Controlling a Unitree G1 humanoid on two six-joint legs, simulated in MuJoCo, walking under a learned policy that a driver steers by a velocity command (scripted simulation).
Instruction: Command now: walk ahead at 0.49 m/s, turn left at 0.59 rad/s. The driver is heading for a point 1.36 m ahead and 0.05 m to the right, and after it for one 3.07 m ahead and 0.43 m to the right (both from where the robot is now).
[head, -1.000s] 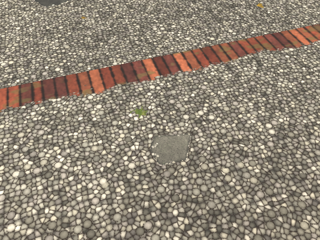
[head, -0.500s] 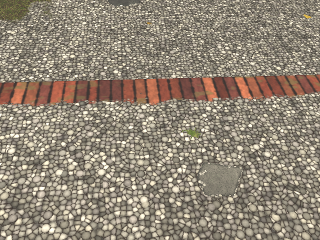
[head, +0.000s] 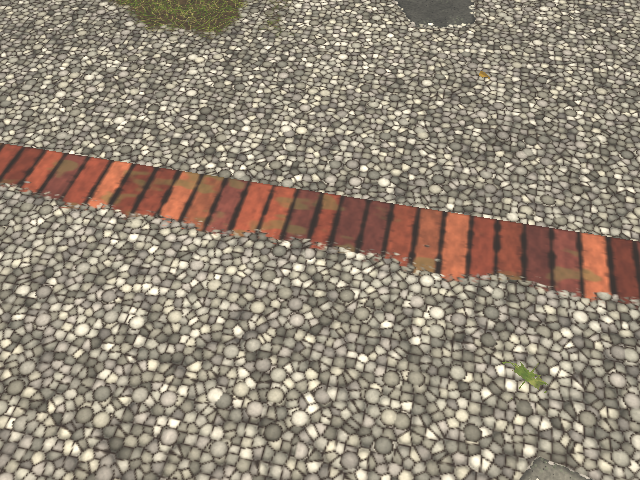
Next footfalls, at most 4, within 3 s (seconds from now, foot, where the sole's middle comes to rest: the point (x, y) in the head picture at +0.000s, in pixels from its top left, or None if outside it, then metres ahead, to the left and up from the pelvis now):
0.36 left None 0.34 0.18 -0.77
0.92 right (343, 381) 0.68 -0.02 -0.77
1.48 left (233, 279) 0.96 0.25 -0.77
1.98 right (323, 246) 1.06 0.02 -0.77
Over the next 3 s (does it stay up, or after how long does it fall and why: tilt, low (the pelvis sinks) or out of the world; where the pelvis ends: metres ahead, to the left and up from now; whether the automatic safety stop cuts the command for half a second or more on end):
stays up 1.02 0.08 0.01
